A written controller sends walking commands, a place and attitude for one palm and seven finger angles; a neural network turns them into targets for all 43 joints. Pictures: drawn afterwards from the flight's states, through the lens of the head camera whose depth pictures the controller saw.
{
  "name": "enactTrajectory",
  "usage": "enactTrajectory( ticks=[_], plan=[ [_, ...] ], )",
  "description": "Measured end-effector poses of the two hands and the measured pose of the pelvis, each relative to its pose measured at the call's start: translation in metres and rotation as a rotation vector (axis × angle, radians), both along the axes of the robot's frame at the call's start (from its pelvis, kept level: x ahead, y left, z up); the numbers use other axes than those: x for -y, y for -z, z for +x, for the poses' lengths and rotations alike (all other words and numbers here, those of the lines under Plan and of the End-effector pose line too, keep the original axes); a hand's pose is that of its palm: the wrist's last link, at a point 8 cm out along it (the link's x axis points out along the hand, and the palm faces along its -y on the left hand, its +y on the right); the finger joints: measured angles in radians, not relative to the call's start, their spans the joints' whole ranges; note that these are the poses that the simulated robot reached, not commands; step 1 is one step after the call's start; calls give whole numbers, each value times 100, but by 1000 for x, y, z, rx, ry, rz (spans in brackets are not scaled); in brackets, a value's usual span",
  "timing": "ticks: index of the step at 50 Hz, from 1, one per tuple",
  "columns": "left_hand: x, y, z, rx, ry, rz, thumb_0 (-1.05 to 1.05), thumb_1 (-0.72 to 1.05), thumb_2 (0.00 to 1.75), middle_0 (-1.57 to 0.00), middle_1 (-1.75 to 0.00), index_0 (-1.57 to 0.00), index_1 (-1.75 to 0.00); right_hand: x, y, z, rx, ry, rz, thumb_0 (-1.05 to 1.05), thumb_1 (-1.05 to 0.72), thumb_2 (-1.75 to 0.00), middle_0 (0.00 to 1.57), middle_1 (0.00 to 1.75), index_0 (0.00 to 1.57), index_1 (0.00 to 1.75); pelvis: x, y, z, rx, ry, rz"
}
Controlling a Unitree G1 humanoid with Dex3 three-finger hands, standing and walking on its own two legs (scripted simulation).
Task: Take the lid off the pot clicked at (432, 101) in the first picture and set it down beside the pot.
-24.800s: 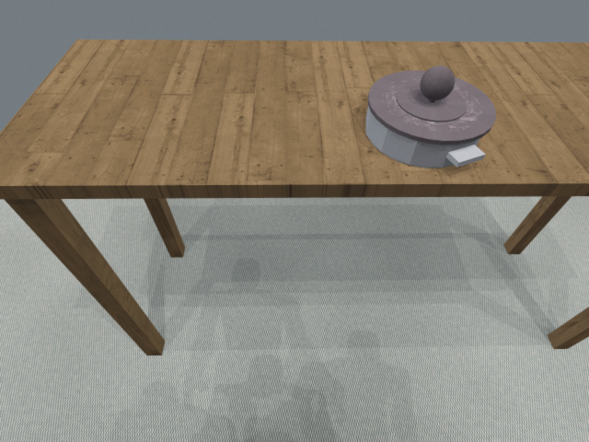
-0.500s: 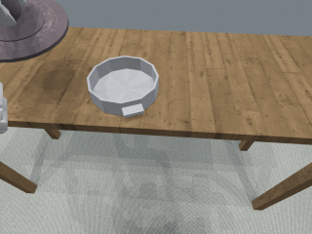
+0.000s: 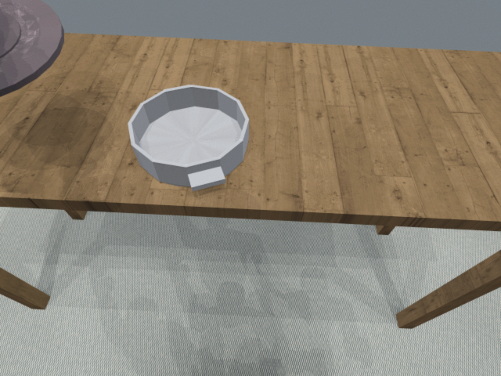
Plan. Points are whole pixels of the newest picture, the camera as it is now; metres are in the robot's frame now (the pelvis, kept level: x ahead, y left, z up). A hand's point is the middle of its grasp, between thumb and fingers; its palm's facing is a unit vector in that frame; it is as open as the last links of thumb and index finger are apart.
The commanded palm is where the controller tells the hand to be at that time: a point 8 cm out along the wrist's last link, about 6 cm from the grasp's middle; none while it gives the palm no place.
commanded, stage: lower the lid onto the table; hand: left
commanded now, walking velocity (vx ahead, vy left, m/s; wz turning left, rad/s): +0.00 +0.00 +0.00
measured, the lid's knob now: out of the picture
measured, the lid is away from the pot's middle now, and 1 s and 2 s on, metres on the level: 0.25 0.24 0.24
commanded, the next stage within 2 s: none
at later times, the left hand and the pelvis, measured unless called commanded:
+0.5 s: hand out of the picture +0.48 +0.30 +0.29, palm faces -0.21 -0.23 -0.95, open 8.3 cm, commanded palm +0.49 +0.30 +0.36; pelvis +0.00 +0.00 +0.00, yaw +0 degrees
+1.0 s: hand out of the picture +0.47 +0.31 +0.25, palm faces -0.28 -0.21 -0.93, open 8.3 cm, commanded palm +0.50 +0.31 +0.32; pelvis +0.00 +0.00 +0.00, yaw +0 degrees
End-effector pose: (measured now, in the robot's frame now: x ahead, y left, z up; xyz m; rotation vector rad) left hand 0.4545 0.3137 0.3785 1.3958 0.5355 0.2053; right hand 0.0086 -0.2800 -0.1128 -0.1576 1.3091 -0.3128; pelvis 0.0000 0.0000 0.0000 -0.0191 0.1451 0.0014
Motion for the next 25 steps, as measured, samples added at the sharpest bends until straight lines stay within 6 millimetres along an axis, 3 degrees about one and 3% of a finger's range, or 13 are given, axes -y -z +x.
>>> enactTrajectory(
  ticks=[6, 25],
  plan=[
    [-5, 9, 4, -33, -55, -27, -2, 18, 77, -65, -99, -59, -97, -1, 0, -2, -12, -4, 0, 1, -91, -90, 20, 30, 20, 30, -2, 0, 1, -6, -7, 0],
    [15, 28, 19, -44, -5, -51, -2, 18, 77, -65, -99, -59, -97, -3, 3, 0, 23, 15, 8, 1, -91, -90, 20, 30, 20, 30, -1, 2, 4, -13, 6, 3]
  ],
)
